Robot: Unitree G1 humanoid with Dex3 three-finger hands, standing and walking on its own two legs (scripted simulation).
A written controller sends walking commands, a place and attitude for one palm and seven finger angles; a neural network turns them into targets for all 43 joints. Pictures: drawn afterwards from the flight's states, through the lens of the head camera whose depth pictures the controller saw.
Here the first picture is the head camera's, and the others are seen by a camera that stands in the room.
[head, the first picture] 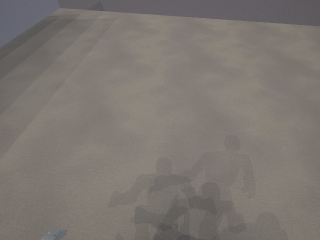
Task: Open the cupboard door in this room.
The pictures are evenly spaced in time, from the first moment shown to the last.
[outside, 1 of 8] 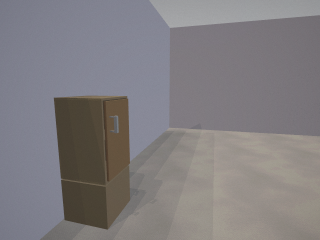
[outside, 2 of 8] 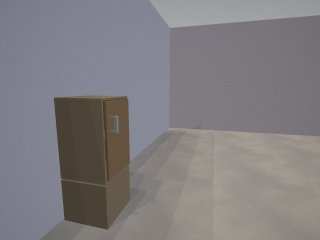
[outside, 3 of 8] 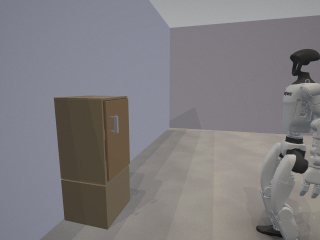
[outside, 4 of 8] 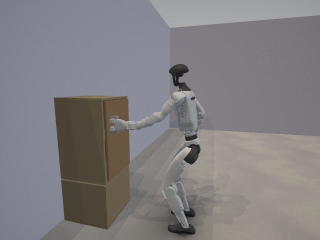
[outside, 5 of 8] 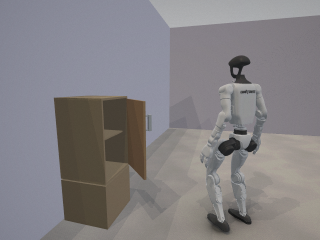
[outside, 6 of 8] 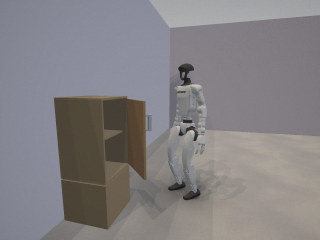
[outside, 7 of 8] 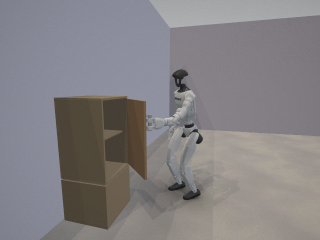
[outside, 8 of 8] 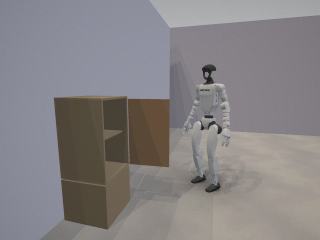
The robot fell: no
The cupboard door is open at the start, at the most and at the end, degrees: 0 94 94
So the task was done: yes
